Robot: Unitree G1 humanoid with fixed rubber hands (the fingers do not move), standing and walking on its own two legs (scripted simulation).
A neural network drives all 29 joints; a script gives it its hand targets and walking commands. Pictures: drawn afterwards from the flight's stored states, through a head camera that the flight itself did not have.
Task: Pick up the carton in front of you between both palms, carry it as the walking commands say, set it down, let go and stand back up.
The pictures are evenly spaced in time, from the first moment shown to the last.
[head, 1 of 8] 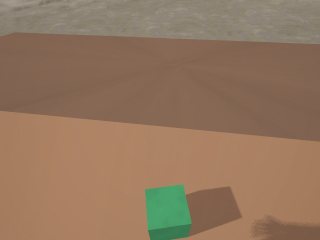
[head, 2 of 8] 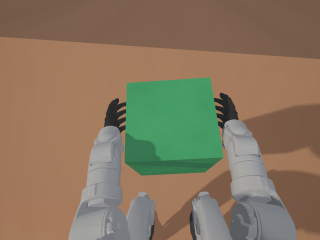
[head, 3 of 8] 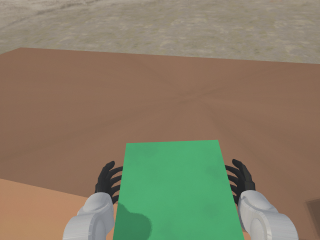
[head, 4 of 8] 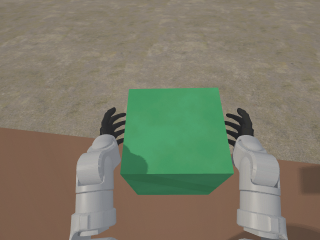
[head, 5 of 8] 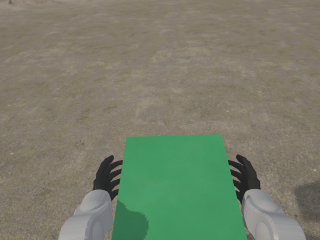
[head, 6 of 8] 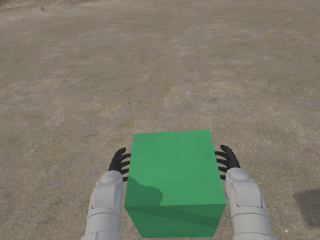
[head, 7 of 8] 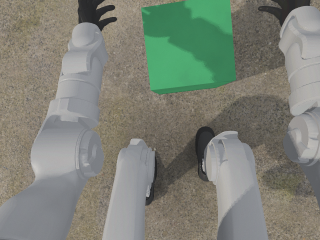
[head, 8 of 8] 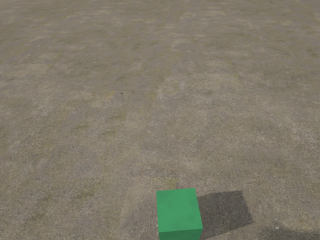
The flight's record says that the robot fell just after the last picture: no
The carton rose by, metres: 0.69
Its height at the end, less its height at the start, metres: -0.50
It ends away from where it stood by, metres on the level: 6.59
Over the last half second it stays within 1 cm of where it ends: yes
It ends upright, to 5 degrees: yes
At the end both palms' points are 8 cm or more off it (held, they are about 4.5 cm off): yes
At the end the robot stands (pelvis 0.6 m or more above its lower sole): yes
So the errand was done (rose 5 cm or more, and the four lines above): yes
